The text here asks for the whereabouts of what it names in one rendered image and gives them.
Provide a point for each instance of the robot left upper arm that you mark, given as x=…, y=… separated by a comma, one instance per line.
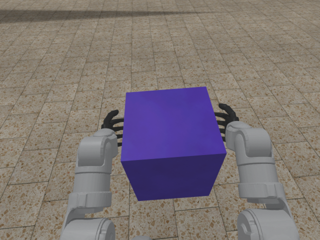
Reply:
x=99, y=228

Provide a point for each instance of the carton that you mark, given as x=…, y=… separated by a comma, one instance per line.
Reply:
x=171, y=144

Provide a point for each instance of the robot right hand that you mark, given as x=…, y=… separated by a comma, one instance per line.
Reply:
x=229, y=117

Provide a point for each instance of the left robot forearm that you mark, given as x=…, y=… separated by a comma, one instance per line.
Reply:
x=91, y=188

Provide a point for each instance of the robot left hand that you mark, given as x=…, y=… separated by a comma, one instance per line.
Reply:
x=109, y=122

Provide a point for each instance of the robot right upper arm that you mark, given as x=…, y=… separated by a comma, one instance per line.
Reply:
x=265, y=224

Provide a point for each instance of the right robot forearm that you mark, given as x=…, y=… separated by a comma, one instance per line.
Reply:
x=258, y=177

